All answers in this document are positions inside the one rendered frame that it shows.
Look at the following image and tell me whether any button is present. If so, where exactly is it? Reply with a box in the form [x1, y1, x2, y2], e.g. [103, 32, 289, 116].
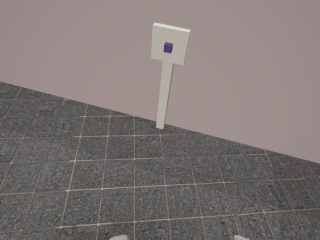
[163, 42, 173, 54]

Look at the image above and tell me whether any panel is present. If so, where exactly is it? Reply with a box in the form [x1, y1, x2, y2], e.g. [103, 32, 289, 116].
[151, 22, 191, 130]

